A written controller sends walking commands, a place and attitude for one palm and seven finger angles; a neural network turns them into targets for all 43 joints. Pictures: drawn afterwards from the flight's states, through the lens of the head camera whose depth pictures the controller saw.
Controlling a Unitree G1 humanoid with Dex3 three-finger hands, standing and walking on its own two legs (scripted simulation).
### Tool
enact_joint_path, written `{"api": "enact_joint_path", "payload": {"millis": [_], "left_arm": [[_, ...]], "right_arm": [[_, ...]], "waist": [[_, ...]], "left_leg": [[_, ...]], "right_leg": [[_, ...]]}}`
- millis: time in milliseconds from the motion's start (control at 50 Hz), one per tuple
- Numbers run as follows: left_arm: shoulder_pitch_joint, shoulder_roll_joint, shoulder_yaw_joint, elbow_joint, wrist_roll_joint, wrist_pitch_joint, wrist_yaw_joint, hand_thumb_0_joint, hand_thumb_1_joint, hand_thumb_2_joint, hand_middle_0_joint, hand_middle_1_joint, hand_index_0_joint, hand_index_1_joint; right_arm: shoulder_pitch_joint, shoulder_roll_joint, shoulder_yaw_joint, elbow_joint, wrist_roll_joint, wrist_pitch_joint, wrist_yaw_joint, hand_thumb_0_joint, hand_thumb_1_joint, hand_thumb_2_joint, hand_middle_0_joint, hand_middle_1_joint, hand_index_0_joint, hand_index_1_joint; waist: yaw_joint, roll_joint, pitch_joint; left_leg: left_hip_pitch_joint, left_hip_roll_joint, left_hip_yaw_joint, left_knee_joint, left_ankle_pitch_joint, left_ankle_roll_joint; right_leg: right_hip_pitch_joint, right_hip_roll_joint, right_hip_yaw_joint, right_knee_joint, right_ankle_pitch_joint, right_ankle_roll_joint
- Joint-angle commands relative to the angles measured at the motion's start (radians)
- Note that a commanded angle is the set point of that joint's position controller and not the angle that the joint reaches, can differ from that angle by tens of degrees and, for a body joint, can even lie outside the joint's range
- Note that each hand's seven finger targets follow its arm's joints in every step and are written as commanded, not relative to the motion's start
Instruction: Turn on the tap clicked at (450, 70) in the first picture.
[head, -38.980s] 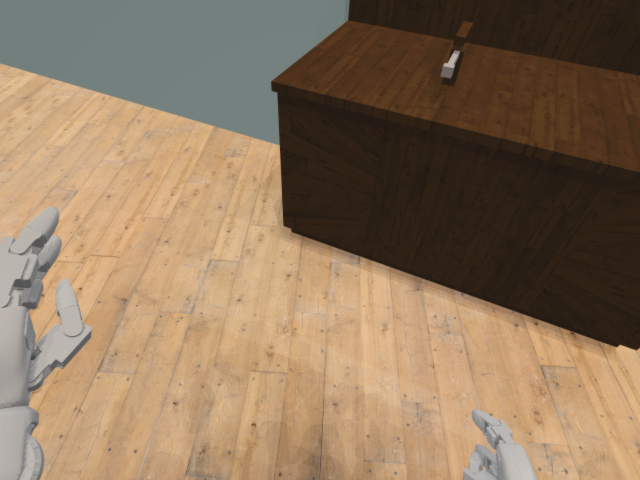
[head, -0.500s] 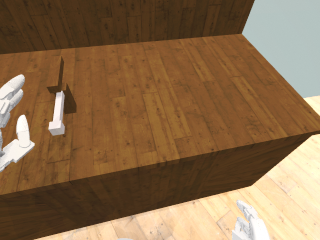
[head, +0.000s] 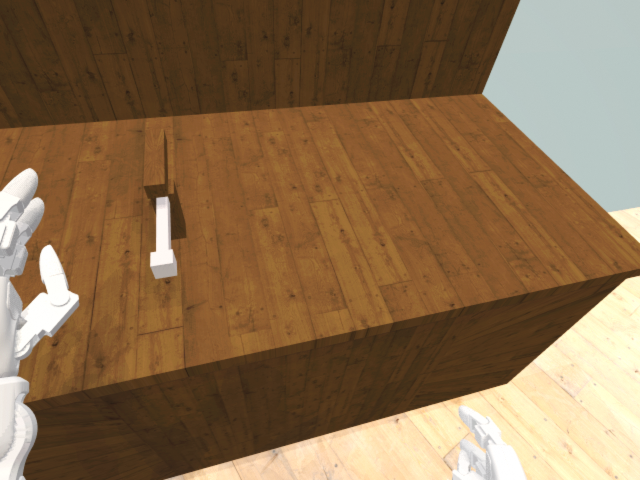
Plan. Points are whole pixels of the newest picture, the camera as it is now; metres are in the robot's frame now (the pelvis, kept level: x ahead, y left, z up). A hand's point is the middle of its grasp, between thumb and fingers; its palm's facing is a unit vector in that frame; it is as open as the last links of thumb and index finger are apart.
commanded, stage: come to a stop and stand still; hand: left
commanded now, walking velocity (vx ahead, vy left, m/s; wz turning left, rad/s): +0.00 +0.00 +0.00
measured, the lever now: (164, 264) +0.36 +0.25 +0.05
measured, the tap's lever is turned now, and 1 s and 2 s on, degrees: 0 0 0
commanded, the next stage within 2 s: look again from close up in 0.42 s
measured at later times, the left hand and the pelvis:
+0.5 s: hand (69, 290) +0.23 +0.27 +0.16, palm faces +0.38 -0.85 -0.36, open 7.4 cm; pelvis +0.02 +0.02 +0.00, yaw +1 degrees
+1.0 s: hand (80, 293) +0.23 +0.26 +0.16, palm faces +0.38 -0.83 -0.41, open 7.5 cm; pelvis +0.02 +0.00 +0.00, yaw +1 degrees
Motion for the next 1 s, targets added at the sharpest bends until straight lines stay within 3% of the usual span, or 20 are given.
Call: {"api": "enact_joint_path", "payload": {"millis": [0,20,100,220,300,380,500,520,580,600,620,700,740,800,820,900,920,940,960,980], "left_arm": [[-0.062,0.182,0.076,-0.239,0.013,-0.058,0.010,0.000,0.900,0.900,-0.200,-0.300,-0.200,-0.300],[-0.063,0.165,0.064,-0.244,0.013,-0.060,0.008,0.000,0.900,0.900,-0.200,-0.300,-0.200,-0.300],[-0.053,0.218,0.115,-0.322,0.008,-0.069,0.012,0.000,0.900,0.900,-0.200,-0.300,-0.200,-0.300],[-0.026,0.165,0.067,-0.278,-0.004,-0.062,0.004,0.000,0.900,0.900,-0.200,-0.300,-0.200,-0.300],[-0.027,0.185,0.076,-0.307,0.001,-0.056,0.011,0.000,0.900,0.900,-0.200,-0.300,-0.200,-0.300],[-0.017,0.174,0.064,-0.295,-0.004,-0.053,0.012,0.000,0.900,0.900,-0.200,-0.300,-0.200,-0.300],[0.012,0.203,0.100,-0.303,-0.006,-0.052,0.022,0.000,0.900,0.900,-0.200,-0.300,-0.200,-0.300],[0.022,0.172,0.073,-0.276,-0.010,-0.052,0.017,0.000,0.900,0.900,-0.200,-0.300,-0.200,-0.300],[0.012,0.181,0.076,-0.275,-0.010,-0.050,0.018,0.000,0.900,0.900,-0.200,-0.300,-0.200,-0.300],[0.015,0.200,0.095,-0.280,-0.008,-0.047,0.023,0.000,0.900,0.900,-0.200,-0.300,-0.200,-0.300],[0.024,0.164,0.066,-0.251,-0.013,-0.049,0.017,0.000,0.900,0.900,-0.200,-0.300,-0.200,-0.300],[0.021,0.203,0.095,-0.278,-0.013,-0.042,0.023,0.000,0.900,0.900,-0.200,-0.300,-0.200,-0.300],[0.015,0.177,0.065,-0.276,-0.017,-0.040,0.016,0.000,0.900,0.900,-0.200,-0.300,-0.200,-0.300],[0.015,0.202,0.090,-0.287,-0.014,-0.039,0.023,0.000,0.900,0.900,-0.200,-0.300,-0.200,-0.300],[0.027,0.172,0.063,-0.262,-0.019,-0.040,0.017,0.000,0.900,0.900,-0.200,-0.300,-0.200,-0.300],[0.029,0.198,0.090,-0.253,-0.019,-0.033,0.022,0.000,0.900,0.900,-0.200,-0.300,-0.200,-0.300],[0.026,0.165,0.059,-0.244,-0.020,-0.036,0.016,0.000,0.900,0.900,-0.200,-0.300,-0.200,-0.300],[0.016,0.178,0.066,-0.261,-0.019,-0.035,0.017,0.000,0.900,0.900,-0.200,-0.300,-0.200,-0.300],[-1.019,0.993,0.653,-0.505,0.137,-0.140,0.019,0.000,0.900,0.900,-0.200,-0.300,-0.200,-0.300],[-0.432,0.354,0.240,0.081,0.035,-0.099,-0.023,0.000,0.900,0.900,-0.200,-0.300,-0.200,-0.300]], "right_arm": [[-0.120,-0.135,-0.054,-0.165,0.002,-0.059,-0.003,0.000,-0.900,-0.900,0.200,0.300,0.200,0.300],[-0.110,-0.140,-0.055,-0.164,-0.004,-0.055,-0.003,0.000,-0.900,-0.900,0.200,0.300,0.200,0.300],[-0.120,-0.131,-0.053,-0.166,-0.003,-0.051,-0.003,0.000,-0.900,-0.900,0.200,0.300,0.200,0.300],[-0.105,-0.137,-0.057,-0.160,-0.006,-0.037,-0.004,0.000,-0.900,-0.900,0.200,0.300,0.200,0.300],[-0.121,-0.134,-0.063,-0.167,0.003,-0.028,-0.004,0.000,-0.900,-0.900,0.200,0.300,0.200,0.300],[-0.114,-0.143,-0.069,-0.173,0.000,-0.016,-0.007,0.000,-0.900,-0.900,0.200,0.300,0.200,0.300],[-0.136,-0.139,-0.065,-0.175,0.007,-0.007,-0.017,0.000,-0.900,-0.900,0.200,0.300,0.200,0.300],[-0.127,-0.143,-0.064,-0.170,0.001,-0.004,-0.017,0.000,-0.900,-0.900,0.200,0.300,0.200,0.300],[-0.124,-0.142,-0.069,-0.174,0.004,-0.005,-0.019,0.000,-0.900,-0.900,0.200,0.300,0.200,0.300],[-0.140,-0.139,-0.066,-0.172,0.010,-0.004,-0.021,0.000,-0.900,-0.900,0.200,0.300,0.200,0.300],[-0.128,-0.144,-0.064,-0.165,0.002,-0.001,-0.021,0.000,-0.900,-0.900,0.200,0.300,0.200,0.300],[-0.146,-0.141,-0.066,-0.168,0.011,0.000,-0.024,0.000,-0.900,-0.900,0.200,0.300,0.200,0.300],[-0.138,-0.143,-0.069,-0.171,0.007,0.001,-0.024,0.000,-0.900,-0.900,0.200,0.300,0.200,0.300],[-0.149,-0.142,-0.067,-0.167,0.012,0.004,-0.026,0.000,-0.900,-0.900,0.200,0.300,0.200,0.300],[-0.141,-0.144,-0.061,-0.165,0.003,0.008,-0.026,0.000,-0.900,-0.900,0.200,0.300,0.200,0.300],[-0.149,-0.141,-0.065,-0.168,0.011,0.010,-0.029,0.000,-0.900,-0.900,0.200,0.300,0.200,0.300],[-0.140,-0.146,-0.063,-0.164,0.004,0.013,-0.028,0.000,-0.900,-0.900,0.200,0.300,0.200,0.300],[-0.141,-0.145,-0.069,-0.174,0.009,0.010,-0.028,0.000,-0.900,-0.900,0.200,0.300,0.200,0.300],[-0.060,-0.185,-0.061,-0.168,-0.049,-0.029,-0.014,0.000,-0.900,-0.900,0.200,0.300,0.200,0.300],[-0.131,-0.064,-0.022,-0.099,-0.016,-0.022,-0.018,0.000,-0.900,-0.900,0.200,0.300,0.200,0.300]], "waist": [[-0.015,0.104,-0.079],[-0.021,0.092,-0.088],[-0.019,0.146,-0.139],[-0.026,0.135,-0.146],[-0.023,0.136,-0.158],[-0.025,0.123,-0.140],[-0.022,0.115,-0.141],[-0.024,0.100,-0.136],[-0.026,0.104,-0.134],[-0.024,0.098,-0.133],[-0.027,0.084,-0.129],[-0.023,0.086,-0.150],[-0.027,0.080,-0.147],[-0.025,0.096,-0.136],[-0.025,0.089,-0.131],[-0.025,0.082,-0.109],[-0.027,0.075,-0.110],[-0.029,0.084,-0.110],[-0.010,-0.022,0.054],[-0.031,-0.002,-0.147]], "left_leg": [[-0.021,0.155,-0.200,-0.232,-0.279,-0.009],[-0.020,0.148,-0.198,-0.225,-0.247,-0.014],[0.055,0.136,-0.178,-0.187,-0.053,-0.038],[0.120,0.138,-0.159,-0.163,0.127,-0.067],[0.165,0.143,-0.157,-0.142,0.231,-0.085],[0.117,0.145,-0.168,-0.169,0.101,-0.080],[0.093,0.129,-0.160,-0.164,0.075,-0.070],[0.085,0.124,-0.155,-0.166,0.061,-0.062],[0.083,0.123,-0.153,-0.159,0.022,-0.053],[0.080,0.118,-0.150,-0.152,0.037,-0.051],[0.075,0.114,-0.148,-0.152,0.026,-0.044],[0.104,0.112,-0.146,-0.131,0.090,-0.043],[0.107,0.108,-0.143,-0.127,0.093,-0.039],[0.098,0.109,-0.144,-0.131,0.079,-0.038],[0.091,0.108,-0.145,-0.137,0.061,-0.033],[0.076,0.106,-0.148,-0.143,0.013,-0.033],[0.066,0.104,-0.147,-0.143,0.002,-0.028],[0.077,0.105,-0.152,-0.144,0.008,-0.030],[-0.094,0.122,-0.101,-0.021,0.063,-0.015],[0.103,0.067,-0.121,-0.062,0.158,-0.018]], "right_leg": [[0.043,-0.036,0.030,-0.048,-0.023,-0.010],[0.052,-0.035,0.024,-0.052,-0.010,-0.012],[0.065,-0.042,0.015,-0.054,0.060,-0.019],[0.045,-0.044,0.001,-0.055,0.095,-0.017],[0.039,-0.049,-0.006,-0.054,0.103,-0.018],[0.057,-0.057,0.008,-0.066,0.075,-0.021],[0.083,-0.066,0.007,-0.082,0.102,-0.021],[0.083,-0.062,0.005,-0.085,0.107,-0.019],[0.080,-0.075,0.029,-0.096,0.107,-0.025],[0.083,-0.076,0.025,-0.100,0.120,-0.022],[0.076,-0.074,0.024,-0.107,0.119,-0.023],[0.081,-0.085,0.036,-0.107,0.154,-0.025],[0.076,-0.087,0.046,-0.110,0.165,-0.027],[0.072,-0.087,0.041,-0.112,0.144,-0.027],[0.068,-0.083,0.037,-0.117,0.137,-0.025],[0.059,-0.087,0.050,-0.133,0.109,-0.026],[0.059,-0.084,0.045,-0.135,0.103,-0.026],[0.056,-0.088,0.056,-0.132,0.109,-0.030],[-0.124,-0.117,0.079,-0.170,0.113,-0.016],[-0.111,-0.125,0.085,-0.101,0.053,-0.055]]}}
